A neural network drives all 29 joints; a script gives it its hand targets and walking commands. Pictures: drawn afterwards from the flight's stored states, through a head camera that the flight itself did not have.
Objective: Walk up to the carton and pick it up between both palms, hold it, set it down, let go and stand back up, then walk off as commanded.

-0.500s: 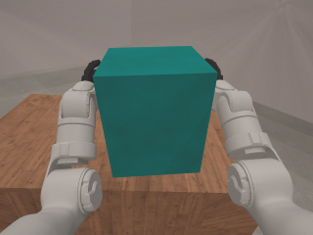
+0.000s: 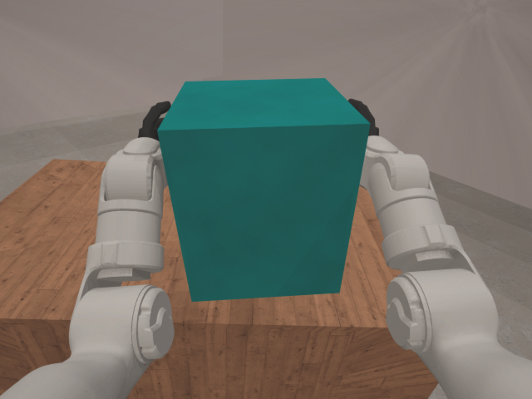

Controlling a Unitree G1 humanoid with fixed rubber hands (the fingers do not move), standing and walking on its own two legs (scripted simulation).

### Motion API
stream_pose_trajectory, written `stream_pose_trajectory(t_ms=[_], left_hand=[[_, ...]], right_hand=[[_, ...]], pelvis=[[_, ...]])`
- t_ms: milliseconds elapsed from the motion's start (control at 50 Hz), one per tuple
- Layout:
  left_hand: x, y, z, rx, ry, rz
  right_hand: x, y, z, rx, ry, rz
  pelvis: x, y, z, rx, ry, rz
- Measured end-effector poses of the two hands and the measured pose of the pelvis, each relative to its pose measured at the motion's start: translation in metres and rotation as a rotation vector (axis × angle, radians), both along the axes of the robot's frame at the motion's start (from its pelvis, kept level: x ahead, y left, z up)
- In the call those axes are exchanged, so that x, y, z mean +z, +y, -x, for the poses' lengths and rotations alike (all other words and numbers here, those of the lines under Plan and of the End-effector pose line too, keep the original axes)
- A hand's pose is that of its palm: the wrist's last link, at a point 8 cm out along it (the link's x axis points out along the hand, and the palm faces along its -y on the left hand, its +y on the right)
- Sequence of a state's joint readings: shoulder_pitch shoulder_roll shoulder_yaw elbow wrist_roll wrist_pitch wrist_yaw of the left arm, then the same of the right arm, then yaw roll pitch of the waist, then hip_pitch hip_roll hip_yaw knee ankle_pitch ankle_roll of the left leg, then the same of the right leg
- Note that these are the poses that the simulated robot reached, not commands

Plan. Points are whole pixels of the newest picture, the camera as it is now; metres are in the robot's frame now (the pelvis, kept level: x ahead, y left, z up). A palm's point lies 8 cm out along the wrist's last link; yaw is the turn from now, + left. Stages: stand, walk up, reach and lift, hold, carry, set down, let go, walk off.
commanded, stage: hold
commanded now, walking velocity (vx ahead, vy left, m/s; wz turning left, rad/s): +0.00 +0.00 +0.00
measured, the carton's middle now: (261, 185) +0.35 +0.01 +0.24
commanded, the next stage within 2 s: none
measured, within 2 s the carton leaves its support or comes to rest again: neither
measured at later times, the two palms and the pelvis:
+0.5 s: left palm (151, 151) +0.37 +0.17 +0.28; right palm (363, 149) +0.37 -0.13 +0.30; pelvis +0.00 +0.00 +0.00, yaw +0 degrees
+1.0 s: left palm (151, 151) +0.37 +0.17 +0.28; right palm (363, 149) +0.37 -0.13 +0.30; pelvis +0.00 +0.00 +0.00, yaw +0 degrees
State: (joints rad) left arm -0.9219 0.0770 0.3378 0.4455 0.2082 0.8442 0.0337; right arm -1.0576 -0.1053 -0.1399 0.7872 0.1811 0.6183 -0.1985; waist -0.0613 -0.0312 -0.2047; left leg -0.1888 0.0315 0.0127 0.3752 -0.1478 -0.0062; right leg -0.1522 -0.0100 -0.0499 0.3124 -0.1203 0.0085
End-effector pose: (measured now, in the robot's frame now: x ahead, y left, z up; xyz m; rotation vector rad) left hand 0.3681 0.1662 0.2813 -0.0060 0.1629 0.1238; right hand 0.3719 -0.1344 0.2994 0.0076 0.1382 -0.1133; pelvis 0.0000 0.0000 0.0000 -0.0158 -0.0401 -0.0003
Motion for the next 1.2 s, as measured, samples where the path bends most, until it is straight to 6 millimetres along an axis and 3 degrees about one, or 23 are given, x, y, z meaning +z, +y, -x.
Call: stream_pose_trajectory(t_ms=[1200], left_hand=[[0.0003, 0.0001, 0.0006, 0.001, -0.001, 0.0]], right_hand=[[0.0, 0.0001, 0.0005, 0.001, 0.002, 0.0]], pelvis=[[-0.0001, -0.0002, 0.0002, 0.001, -0.001, 0.0]])
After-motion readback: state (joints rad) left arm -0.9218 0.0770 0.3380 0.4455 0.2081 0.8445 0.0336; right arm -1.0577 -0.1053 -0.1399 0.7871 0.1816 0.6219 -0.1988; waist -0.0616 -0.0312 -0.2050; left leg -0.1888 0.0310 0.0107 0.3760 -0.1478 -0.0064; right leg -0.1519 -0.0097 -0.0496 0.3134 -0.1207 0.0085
